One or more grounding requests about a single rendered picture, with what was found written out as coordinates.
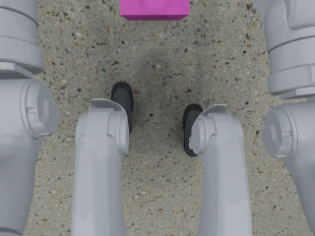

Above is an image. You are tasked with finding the left robot thigh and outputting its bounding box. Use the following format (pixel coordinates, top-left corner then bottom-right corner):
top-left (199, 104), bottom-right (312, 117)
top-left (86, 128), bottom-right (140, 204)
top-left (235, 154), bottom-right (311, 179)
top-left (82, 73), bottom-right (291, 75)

top-left (71, 107), bottom-right (129, 236)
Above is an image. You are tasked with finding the robot left forearm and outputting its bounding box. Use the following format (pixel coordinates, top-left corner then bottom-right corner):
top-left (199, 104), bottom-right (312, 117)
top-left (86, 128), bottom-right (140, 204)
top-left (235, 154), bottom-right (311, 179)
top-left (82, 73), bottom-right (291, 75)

top-left (0, 0), bottom-right (44, 80)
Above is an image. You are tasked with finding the robot right forearm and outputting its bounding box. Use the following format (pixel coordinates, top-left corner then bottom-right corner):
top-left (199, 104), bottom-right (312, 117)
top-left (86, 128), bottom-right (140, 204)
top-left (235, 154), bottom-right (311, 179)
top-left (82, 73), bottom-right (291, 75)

top-left (252, 0), bottom-right (315, 102)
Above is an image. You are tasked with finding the right robot upper arm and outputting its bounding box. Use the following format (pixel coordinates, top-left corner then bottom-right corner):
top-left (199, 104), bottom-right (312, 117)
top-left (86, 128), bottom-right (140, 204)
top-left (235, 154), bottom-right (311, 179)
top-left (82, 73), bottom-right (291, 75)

top-left (261, 100), bottom-right (315, 236)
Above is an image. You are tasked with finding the robot right foot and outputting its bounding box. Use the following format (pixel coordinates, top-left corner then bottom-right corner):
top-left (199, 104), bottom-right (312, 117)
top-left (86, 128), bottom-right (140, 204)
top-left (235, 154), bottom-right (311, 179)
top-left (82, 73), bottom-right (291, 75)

top-left (182, 103), bottom-right (203, 157)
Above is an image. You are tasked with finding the left robot upper arm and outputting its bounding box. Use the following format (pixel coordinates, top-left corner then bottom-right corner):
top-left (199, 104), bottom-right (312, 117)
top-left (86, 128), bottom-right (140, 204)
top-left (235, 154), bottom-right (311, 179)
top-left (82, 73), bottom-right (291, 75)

top-left (0, 79), bottom-right (60, 236)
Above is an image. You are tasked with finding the carton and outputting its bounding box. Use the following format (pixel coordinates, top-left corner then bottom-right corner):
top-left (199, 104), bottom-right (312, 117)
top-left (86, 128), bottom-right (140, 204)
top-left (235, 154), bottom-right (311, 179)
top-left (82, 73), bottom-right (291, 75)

top-left (119, 0), bottom-right (190, 21)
